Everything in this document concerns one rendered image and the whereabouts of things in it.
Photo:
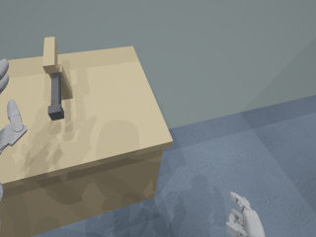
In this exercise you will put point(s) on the left robot hand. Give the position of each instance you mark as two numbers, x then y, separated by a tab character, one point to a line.
12	132

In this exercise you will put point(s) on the counter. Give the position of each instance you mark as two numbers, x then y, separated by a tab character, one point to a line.
103	155

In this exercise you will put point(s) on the right robot hand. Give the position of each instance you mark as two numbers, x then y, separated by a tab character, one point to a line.
247	224

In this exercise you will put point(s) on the tap lever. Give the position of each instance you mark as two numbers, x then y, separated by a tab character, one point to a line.
55	110

